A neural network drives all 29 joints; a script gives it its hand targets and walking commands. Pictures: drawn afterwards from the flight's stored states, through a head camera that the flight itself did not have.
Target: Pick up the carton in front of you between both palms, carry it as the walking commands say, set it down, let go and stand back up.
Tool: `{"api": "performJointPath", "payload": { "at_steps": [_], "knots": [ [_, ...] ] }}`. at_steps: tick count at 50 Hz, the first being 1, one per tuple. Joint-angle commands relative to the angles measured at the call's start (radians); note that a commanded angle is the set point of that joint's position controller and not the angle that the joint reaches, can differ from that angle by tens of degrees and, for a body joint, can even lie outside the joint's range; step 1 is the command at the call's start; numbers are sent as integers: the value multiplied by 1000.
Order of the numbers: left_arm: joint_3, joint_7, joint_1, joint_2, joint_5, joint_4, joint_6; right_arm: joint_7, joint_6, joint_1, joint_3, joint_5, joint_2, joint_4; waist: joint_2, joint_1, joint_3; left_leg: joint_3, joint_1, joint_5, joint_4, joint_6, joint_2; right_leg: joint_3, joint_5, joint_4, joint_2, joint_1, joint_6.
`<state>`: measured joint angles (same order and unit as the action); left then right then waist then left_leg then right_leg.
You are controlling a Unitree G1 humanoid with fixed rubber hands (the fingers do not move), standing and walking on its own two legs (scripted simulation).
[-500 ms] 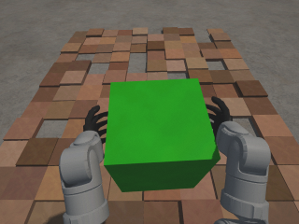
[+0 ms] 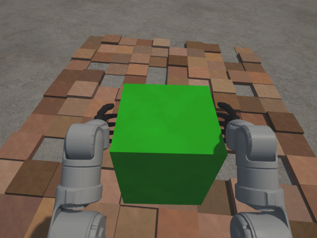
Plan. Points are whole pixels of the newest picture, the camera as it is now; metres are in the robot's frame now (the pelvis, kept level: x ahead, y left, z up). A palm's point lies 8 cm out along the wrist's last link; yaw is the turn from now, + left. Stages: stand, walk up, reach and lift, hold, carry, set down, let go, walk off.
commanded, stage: carry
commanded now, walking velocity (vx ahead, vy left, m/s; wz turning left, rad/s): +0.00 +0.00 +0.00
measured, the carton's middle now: (164, 147) +0.35 +0.01 +0.06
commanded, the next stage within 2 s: none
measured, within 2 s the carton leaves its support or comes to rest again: neither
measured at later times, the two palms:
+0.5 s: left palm (114, 137) +0.33 +0.13 +0.13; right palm (244, 136) +0.34 -0.17 +0.13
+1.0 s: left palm (143, 98) +0.42 +0.07 +0.17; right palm (265, 107) +0.41 -0.23 +0.16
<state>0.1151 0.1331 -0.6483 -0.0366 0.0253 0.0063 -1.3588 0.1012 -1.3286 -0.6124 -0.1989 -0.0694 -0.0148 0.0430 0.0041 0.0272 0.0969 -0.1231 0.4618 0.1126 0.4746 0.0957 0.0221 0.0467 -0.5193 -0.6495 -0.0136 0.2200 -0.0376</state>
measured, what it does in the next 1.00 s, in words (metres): walks ahead: right foot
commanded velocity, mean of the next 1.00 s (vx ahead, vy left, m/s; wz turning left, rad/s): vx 0.34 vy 0.00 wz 0.00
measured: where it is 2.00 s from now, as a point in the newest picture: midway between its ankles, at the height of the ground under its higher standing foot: (169, 185)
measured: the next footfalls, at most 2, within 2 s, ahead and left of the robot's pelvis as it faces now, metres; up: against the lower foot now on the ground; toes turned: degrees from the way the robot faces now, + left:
right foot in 1.00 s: +0.21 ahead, -0.16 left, +0.01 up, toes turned -8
left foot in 1.50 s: +0.51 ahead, +0.02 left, +0.01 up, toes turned +8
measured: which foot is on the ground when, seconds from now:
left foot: down 0.00-1.00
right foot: down 0.00-0.66, up 0.68-0.98, down 1.00-1.00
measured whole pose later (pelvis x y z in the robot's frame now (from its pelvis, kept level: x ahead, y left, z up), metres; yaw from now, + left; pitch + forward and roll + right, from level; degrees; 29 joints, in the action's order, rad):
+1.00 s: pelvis +0.10 -0.06 +0.00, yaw -1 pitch +2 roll +2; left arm 0.20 0.14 -0.55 0.07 0.07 -0.18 -1.37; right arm 0.12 -1.35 -0.54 -0.21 -0.06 -0.06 0.19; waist 0.00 -0.02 0.14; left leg -0.13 0.24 0.31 0.51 0.01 0.03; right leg 0.12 -0.30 -0.51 -0.05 0.39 0.02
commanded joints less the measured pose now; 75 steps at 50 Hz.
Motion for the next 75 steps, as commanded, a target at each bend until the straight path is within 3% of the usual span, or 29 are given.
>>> {"api": "performJointPath", "payload": {
  "at_steps": [1,6,17,22,24,25,27,29,30,31,32,33,34,36,39,44,47,48,49,50,51,52,54,57,61,70,73,74,75],
  "knots": [
    [-563,-188,-917,1072,-484,-58,95,-201,40,-832,547,460,-902,-23,-153,-26,553,238,-657,-729,3,-28,223,-30,92,55,-22,97,18],
    [-466,-169,-992,1100,-447,66,104,-191,42,-943,478,443,-938,-138,-106,-18,557,211,-631,-785,22,-3,227,-37,130,65,-37,66,22],
    [-363,-231,-939,1223,-382,218,141,-230,81,-897,397,368,-1097,-326,-31,-14,472,147,-477,-534,-6,-1,181,-75,267,75,-67,12,45],
    [-454,-236,-953,1267,-419,79,162,-234,105,-902,461,398,-1137,-205,-64,-10,396,161,-311,409,-155,-53,146,-95,-141,178,-45,9,124],
    [-476,-228,-904,1247,-414,35,154,-232,95,-866,495,402,-1135,-177,56,15,269,60,-144,333,-61,-115,62,-231,-195,335,-135,-24,182],
    [-486,-226,-884,1235,-409,13,150,-233,89,-834,517,403,-1142,-169,136,23,192,7,-89,199,33,-108,22,-299,-133,379,-195,-12,199],
    [-507,-228,-807,1212,-403,3,138,-232,78,-747,539,398,-1134,-162,151,24,157,17,-59,131,49,-75,13,-262,171,316,-210,-53,194],
    [-533,-229,-742,1195,-406,-35,132,-230,71,-673,543,400,-1115,-135,123,17,203,-26,-177,90,-52,-77,-21,-154,264,213,-151,-69,142],
    [-540,-230,-706,1187,-406,-51,126,-229,64,-637,542,399,-1107,-124,77,0,243,-4,-336,73,-85,-75,0,-84,299,125,-119,-6,107],
    [-541,-230,-683,1174,-402,-71,118,-229,58,-578,538,392,-1092,-121,-16,-43,307,129,-558,68,-68,-27,92,-37,302,-30,-90,149,67],
    [-547,-231,-661,1168,-403,-99,105,-228,51,-521,530,379,-1058,-119,-220,-61,358,375,-717,32,-98,46,248,30,115,-205,-16,336,34],
    [-555,-231,-668,1165,-410,-137,91,-225,45,-493,534,379,-1058,-92,-260,-70,332,499,-765,-10,-141,112,311,20,-43,-274,10,471,42],
    [-557,-230,-693,1164,-426,-201,81,-221,43,-529,556,394,-1056,-4,-219,-74,315,547,-735,-36,-144,137,346,-16,-101,-330,-7,506,53],
    [-554,-223,-656,1143,-420,-238,64,-212,26,-574,592,407,-1048,121,-109,-91,297,496,-617,34,-179,125,331,-30,-55,-323,-39,493,54],
    [-545,-210,-549,1092,-374,-261,49,-212,3,-576,647,438,-1013,240,-113,-55,325,306,-442,171,-238,66,277,5,105,-173,-47,320,54],
    [-564,-211,-557,988,-329,-276,23,-230,-19,-589,697,460,-935,249,-155,-52,279,180,-261,284,-261,49,230,68,338,61,-22,127,44],
    [-547,-222,-550,943,-338,-203,4,-227,-34,-605,690,448,-903,170,-45,-21,293,112,-128,454,-101,1,173,111,271,155,-8,-91,53],
    [-535,-228,-531,938,-335,-165,-1,-226,-41,-583,679,438,-904,127,39,-24,295,66,-55,508,15,-28,131,40,166,223,-55,-170,67],
    [-516,-234,-510,923,-326,-126,-5,-226,-48,-580,668,429,-911,90,204,-7,273,-1,92,472,240,-74,51,-223,-19,338,-205,-242,117],
    [-504,-238,-506,919,-324,-90,-8,-227,-54,-586,651,422,-912,52,322,14,214,33,312,445,401,-82,-9,-490,-137,439,-338,-322,183],
    [-501,-243,-524,928,-320,-64,-10,-231,-55,-583,630,413,-930,6,263,10,166,91,388,377,535,-84,32,-530,-66,439,-383,-303,230],
    [-508,-251,-538,992,-328,-64,2,-234,-50,-606,631,428,-977,5,180,30,188,76,398,341,558,-99,44,-478,134,405,-362,-318,227],
    [-530,-267,-600,1056,-369,-119,23,-240,-27,-592,622,430,-1052,-43,73,10,268,79,340,250,541,-103,47,-361,141,420,-299,-307,179],
    [-535,-283,-597,1147,-385,-163,47,-237,11,-520,635,407,-1146,-42,108,18,289,47,344,144,437,-120,54,-245,193,459,-263,-363,167],
    [-551,-302,-440,1219,-373,-194,83,-221,61,-346,647,347,-1204,20,101,14,286,3,296,27,243,-135,34,-122,461,449,-217,-419,165],
    [-725,-324,-221,1181,-365,-348,193,-233,161,-210,804,325,-1120,271,137,21,211,-8,220,-37,67,-87,34,-56,707,376,-229,-466,180],
    [-751,-307,-192,1114,-373,-398,192,-235,155,-126,795,345,-1062,281,112,-28,321,-117,-199,36,-66,-45,-57,82,933,104,-178,-338,123],
    [-755,-300,-195,1067,-370,-396,184,-238,151,-83,781,333,-1029,251,25,-59,411,-39,-533,109,-57,-24,1,110,780,-95,-139,-121,79],
    [-766,-295,-203,1050,-370,-396,180,-242,148,-82,766,331,-972,227,-218,-63,475,372,-813,171,-55,50,263,75,368,-311,-49,210,44]
  ]
}}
